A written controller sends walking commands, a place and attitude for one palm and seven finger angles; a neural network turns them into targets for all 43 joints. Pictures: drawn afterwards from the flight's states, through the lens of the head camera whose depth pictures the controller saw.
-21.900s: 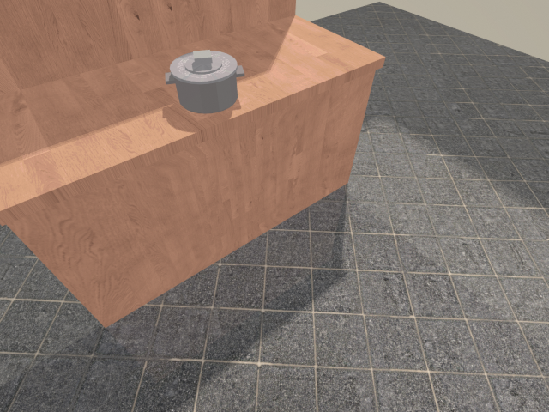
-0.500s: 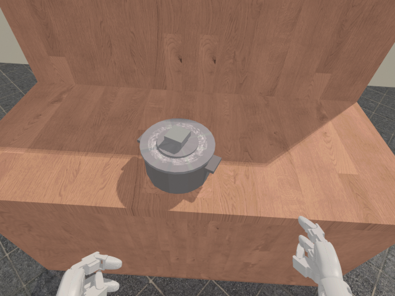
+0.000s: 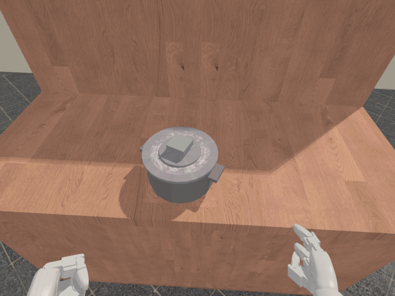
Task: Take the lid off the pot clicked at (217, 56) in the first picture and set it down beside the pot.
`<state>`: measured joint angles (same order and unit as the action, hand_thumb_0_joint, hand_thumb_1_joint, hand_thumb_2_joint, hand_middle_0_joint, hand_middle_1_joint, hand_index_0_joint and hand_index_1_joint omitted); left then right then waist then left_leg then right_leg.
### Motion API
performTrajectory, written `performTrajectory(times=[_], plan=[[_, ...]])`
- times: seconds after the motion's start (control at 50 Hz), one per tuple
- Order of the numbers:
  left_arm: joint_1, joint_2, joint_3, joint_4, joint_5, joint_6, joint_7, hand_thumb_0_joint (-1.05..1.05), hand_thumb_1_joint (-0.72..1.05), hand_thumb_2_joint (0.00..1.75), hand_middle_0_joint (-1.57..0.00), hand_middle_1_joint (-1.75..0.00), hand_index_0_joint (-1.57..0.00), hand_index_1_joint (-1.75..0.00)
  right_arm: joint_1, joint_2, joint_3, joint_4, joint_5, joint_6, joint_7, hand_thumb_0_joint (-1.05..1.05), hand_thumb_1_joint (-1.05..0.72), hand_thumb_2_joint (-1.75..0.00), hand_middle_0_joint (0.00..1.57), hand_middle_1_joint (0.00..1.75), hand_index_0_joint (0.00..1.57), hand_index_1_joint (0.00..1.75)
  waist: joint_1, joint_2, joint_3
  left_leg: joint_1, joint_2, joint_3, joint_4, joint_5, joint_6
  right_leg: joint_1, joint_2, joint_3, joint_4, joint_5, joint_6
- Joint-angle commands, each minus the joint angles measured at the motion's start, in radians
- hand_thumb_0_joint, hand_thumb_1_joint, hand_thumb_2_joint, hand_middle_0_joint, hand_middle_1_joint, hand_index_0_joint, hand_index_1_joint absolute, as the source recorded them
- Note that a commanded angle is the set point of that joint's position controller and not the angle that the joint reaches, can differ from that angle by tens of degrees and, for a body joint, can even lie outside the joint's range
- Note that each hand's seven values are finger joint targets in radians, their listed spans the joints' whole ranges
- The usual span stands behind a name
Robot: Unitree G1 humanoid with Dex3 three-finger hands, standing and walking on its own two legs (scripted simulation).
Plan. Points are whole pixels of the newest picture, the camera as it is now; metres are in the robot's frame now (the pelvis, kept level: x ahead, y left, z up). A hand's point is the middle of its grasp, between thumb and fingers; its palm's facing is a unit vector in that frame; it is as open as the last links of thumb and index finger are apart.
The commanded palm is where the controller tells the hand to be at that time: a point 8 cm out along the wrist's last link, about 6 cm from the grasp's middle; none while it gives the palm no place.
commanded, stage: raise the hand higher, near the body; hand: left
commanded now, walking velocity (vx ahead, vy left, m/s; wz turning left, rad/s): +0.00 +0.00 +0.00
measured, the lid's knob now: (179, 144) +0.45 +0.10 +0.06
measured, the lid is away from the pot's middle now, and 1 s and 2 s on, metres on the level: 0.00 0.00 0.00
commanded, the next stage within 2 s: reach forward and open the fingers in 0.54 s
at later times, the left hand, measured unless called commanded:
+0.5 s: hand (70, 251) +0.16 +0.23 +0.08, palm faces +0.29 -0.87 -0.39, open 3.1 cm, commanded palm +0.11 +0.27 +0.11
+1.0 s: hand (56, 231) +0.19 +0.26 +0.09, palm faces -0.11 -0.09 -0.99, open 3.1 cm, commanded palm +0.17 +0.26 +0.15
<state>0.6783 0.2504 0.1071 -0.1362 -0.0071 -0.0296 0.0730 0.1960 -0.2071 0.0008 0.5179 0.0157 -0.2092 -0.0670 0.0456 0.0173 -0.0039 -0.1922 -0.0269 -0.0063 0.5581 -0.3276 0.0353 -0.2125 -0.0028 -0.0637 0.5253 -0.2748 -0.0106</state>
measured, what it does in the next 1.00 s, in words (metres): stands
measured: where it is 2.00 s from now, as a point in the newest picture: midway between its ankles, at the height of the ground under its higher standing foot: outside the picture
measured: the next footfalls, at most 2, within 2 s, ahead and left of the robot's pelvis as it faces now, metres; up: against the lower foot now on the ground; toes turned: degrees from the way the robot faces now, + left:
none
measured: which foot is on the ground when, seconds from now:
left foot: down 0.00-1.00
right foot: down 0.00-1.00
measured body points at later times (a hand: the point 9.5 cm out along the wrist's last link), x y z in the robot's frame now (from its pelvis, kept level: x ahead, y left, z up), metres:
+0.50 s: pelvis +0.00 +0.00 +0.00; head -0.02 -0.01 +0.45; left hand +0.14 +0.27 +0.11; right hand +0.21 -0.22 -0.04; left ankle -0.02 +0.09 -0.73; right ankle +0.01 -0.11 -0.73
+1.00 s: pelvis -0.01 +0.00 +0.00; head -0.03 -0.04 +0.45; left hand +0.19 +0.27 +0.15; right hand +0.22 -0.24 -0.04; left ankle -0.02 +0.09 -0.73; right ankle +0.01 -0.11 -0.73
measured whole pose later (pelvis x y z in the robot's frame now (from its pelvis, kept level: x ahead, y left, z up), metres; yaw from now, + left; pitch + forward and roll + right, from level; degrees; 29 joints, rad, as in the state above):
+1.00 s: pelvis -0.01 +0.00 +0.00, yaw -3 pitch -1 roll +0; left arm 0.45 0.61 0.08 -0.32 0.77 0.15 -0.03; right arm 0.12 -0.30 0.02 0.41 0.04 0.02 -0.02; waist 0.04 0.10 -0.04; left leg -0.21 -0.01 0.04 0.51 -0.28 0.03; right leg -0.25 0.01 -0.02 0.49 -0.22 -0.02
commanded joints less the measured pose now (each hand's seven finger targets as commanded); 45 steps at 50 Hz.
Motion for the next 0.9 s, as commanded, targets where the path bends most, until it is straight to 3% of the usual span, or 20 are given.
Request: performTrajectory(times=[0.0,0.06,0.18,0.24,0.3,0.36,0.38,0.5,0.62,0.64,0.66,0.68,0.7,0.72,0.76,0.78,0.8,0.84,0.88], plan=[[0.03,0.115,0.1,-0.237,-0.004,-0.072,0.029,0.0,0.9,0.9,-1.3,-1.5,-1.3,-1.5,-0.105,-0.084,-0.024,-0.109,0.004,-0.023,-0.003,0.0,-0.9,-0.9,0.2,0.3,0.2,0.3,0.006,0.05,-0.004,-0.032,0.039,-0.035,-0.123,0.236,-0.02,0.023,-0.02,0.001,-0.073,0.13,-0.018],[-0.02,0.084,0.048,-0.24,0.0,-0.083,0.019,0.0,0.9,0.9,-1.3,-1.5,-1.3,-1.5,-0.102,-0.096,-0.026,-0.112,0.005,-0.023,-0.001,0.0,-0.9,-0.9,0.2,0.3,0.2,0.3,-0.008,0.021,0.041,-0.045,0.042,-0.039,-0.127,0.177,-0.013,-0.014,-0.018,0.003,-0.082,0.086,-0.012],[-0.02,0.202,0.185,-0.362,-0.006,-0.101,0.044,0.0,0.9,0.9,-1.3,-1.5,-1.3,-1.5,-0.111,-0.087,-0.023,-0.109,0.003,-0.03,-0.009,0.0,-0.9,-0.9,0.2,0.3,0.2,0.3,0.022,0.065,-0.011,-0.025,0.042,-0.047,-0.145,0.159,-0.018,0.039,-0.017,0.012,-0.091,0.064,-0.02],[-0.026,0.135,0.128,-0.337,-0.009,-0.103,0.034,0.0,0.9,0.9,-1.3,-1.5,-1.3,-1.5,-0.116,-0.084,-0.019,-0.108,0.005,-0.028,-0.006,0.0,-0.9,-0.9,0.2,0.3,0.2,0.3,0.01,0.05,0.028,-0.026,0.043,-0.036,-0.147,0.164,-0.017,0.021,-0.018,0.011,-0.098,0.067,-0.017],[-0.052,0.12,0.103,-0.36,-0.007,-0.11,0.026,0.0,0.9,0.9,-1.3,-1.5,-1.3,-1.5,-0.119,-0.091,-0.018,-0.109,0.005,-0.03,0.002,0.0,-0.9,-0.9,0.2,0.3,0.2,0.3,0.004,0.058,0.035,-0.029,0.044,-0.036,-0.146,0.162,-0.014,0.018,-0.02,0.013,-0.1,0.07,-0.015],[-0.088,0.188,0.173,-0.414,-0.012,-0.123,0.037,0.0,0.9,0.9,-1.3,-1.5,-1.3,-1.5,-0.114,-0.093,-0.02,-0.108,0.002,-0.034,-0.002,0.0,-0.9,-0.9,0.2,0.3,0.2,0.3,0.015,0.046,0.008,-0.013,0.046,-0.037,-0.151,0.155,-0.013,0.035,-0.019,0.018,-0.11,0.061,-0.016],[-0.091,0.226,0.214,-0.439,-0.012,-0.126,0.042,0.0,0.9,0.9,-1.3,-1.5,-1.3,-1.5,-0.119,-0.093,-0.02,-0.108,0.003,-0.034,-0.002,0.0,-0.9,-0.9,0.2,0.3,0.2,0.3,0.022,0.069,0.006,-0.014,0.046,-0.041,-0.152,0.154,-0.015,0.041,-0.016,0.024,-0.11,0.059,-0.02],[-0.09,0.15,0.159,-0.421,-0.017,-0.13,0.031,0.0,0.9,0.9,-1.3,-1.5,-1.3,-1.5,-0.121,-0.087,-0.014,-0.1,0.002,-0.035,0.005,0.0,-0.9,-0.9,0.2,0.3,0.2,0.3,0.012,0.047,0.017,0.001,0.046,-0.024,-0.146,0.199,-0.012,0.039,-0.02,0.023,-0.116,0.102,-0.015],[-0.141,0.232,0.248,-0.508,-0.024,-0.153,0.043,0.0,0.9,0.9,-1.3,-1.5,-1.3,-1.5,-0.122,-0.087,-0.015,-0.101,0.0,-0.046,0.004,0.0,-0.9,-0.9,0.2,0.3,0.2,0.3,0.026,0.072,-0.015,0.02,0.045,-0.02,-0.146,0.193,-0.01,0.058,-0.022,0.034,-0.127,0.099,-0.018],[-0.161,0.434,0.188,-0.544,0.405,-0.073,0.078,0.0,0.87,0.9,-1.28,-1.48,-1.28,-1.48,-0.147,-0.161,0.003,-0.118,-0.03,0.017,0.02,0.0,-0.9,-0.9,0.2,0.3,0.2,0.3,0.028,0.126,-0.006,-0.081,0.018,-0.009,-0.124,0.216,-0.004,-0.035,0.001,0.094,-0.083,0.108,-0.031],[-0.153,0.337,0.177,-0.588,0.417,-0.019,0.101,0.0,0.85,0.91,-1.26,-1.46,-1.26,-1.46,-0.157,-0.12,-0.004,-0.162,-0.03,0.059,0.033,0.0,-0.9,-0.9,0.2,0.3,0.2,0.3,0.034,0.163,-0.019,-0.093,0.021,0.002,-0.124,0.228,-0.01,-0.02,-0.012,0.051,-0.071,0.105,-0.042],[-0.168,0.329,0.163,-0.579,0.421,0.011,0.109,0.0,0.82,0.92,-1.25,-1.42,-1.25,-1.42,-0.171,-0.121,-0.003,-0.161,-0.021,0.083,0.04,0.0,-0.9,-0.9,0.2,0.3,0.2,0.3,0.021,0.135,0.006,-0.111,0.022,-0.002,-0.117,0.226,-0.01,-0.033,-0.009,0.054,-0.072,0.105,-0.044],[-0.146,0.311,0.126,-0.504,0.524,0.04,0.109,0.0,0.79,0.93,-1.24,-1.37,-1.24,-1.37,-0.165,-0.12,-0.005,-0.155,-0.023,0.105,0.045,0.0,-0.9,-0.9,0.2,0.3,0.2,0.3,0.035,0.114,0.019,-0.119,0.019,0.009,-0.119,0.184,-0.011,-0.046,0.0,0.068,-0.07,0.056,-0.047],[-0.098,0.344,0.139,-0.446,0.597,0.07,0.106,0.0,0.76,0.95,-1.24,-1.32,-1.24,-1.32,-0.164,-0.13,-0.01,-0.159,-0.021,0.135,0.05,0.0,-0.9,-0.9,0.2,0.3,0.2,0.3,0.046,0.08,0.016,-0.138,0.02,0.011,-0.119,0.164,-0.011,-0.047,0.008,0.085,-0.077,0.038,-0.049],[-0.126,0.418,0.149,-0.454,0.697,0.111,0.09,0.0,0.69,0.99,-1.22,-1.25,-1.22,-1.25,-0.191,-0.149,-0.002,-0.189,-0.021,0.189,0.053,0.0,-0.9,-0.9,0.2,0.3,0.2,0.3,0.055,0.056,-0.027,-0.145,0.013,0.018,-0.115,0.136,-0.007,-0.028,0.002,0.112,-0.084,0.023,-0.047],[-0.161,0.476,0.178,-0.492,0.73,0.122,0.08,0.0,0.66,1.01,-1.21,-1.22,-1.21,-1.22,-0.216,-0.154,0.0,-0.206,-0.008,0.204,0.057,0.0,-0.9,-0.9,0.2,0.3,0.2,0.3,0.055,0.092,-0.053,-0.132,0.016,0.012,-0.116,0.132,-0.007,-0.001,0.005,0.136,-0.084,0.023,-0.052],[-0.206,0.496,0.169,-0.514,0.771,0.137,0.067,0.0,0.62,1.04,-1.2,-1.18,-1.2,-1.18,-0.218,-0.155,0.004,-0.219,-0.013,0.216,0.058,0.0,-0.9,-0.9,0.2,0.3,0.2,0.3,0.056,0.091,-0.102,-0.121,0.016,0.013,-0.118,0.136,-0.004,0.015,-0.005,0.128,-0.08,0.017,-0.046],[-0.22,0.553,0.189,-0.49,0.812,0.157,0.031,0.0,0.56,1.08,-1.18,-1.11,-1.18,-1.11,-0.221,-0.156,0.002,-0.214,-0.005,0.232,0.053,0.0,-0.9,-0.9,0.2,0.3,0.2,0.3,0.064,0.12,-0.161,-0.086,0.024,0.0,-0.127,0.179,0.0,0.065,-0.014,0.129,-0.084,0.067,-0.04],[-0.24,0.574,0.182,-0.426,0.813,0.169,-0.018,0.0,0.49,1.13,-1.16,-1.04,-1.16,-1.04,-0.244,-0.154,0.005,-0.211,0.015,0.236,0.049,0.0,-0.9,-0.9,0.2,0.3,0.2,0.3,0.054,0.108,-0.16,-0.066,0.027,-0.006,-0.128,0.191,0.002,0.079,-0.017,0.135,-0.097,0.102,-0.033]])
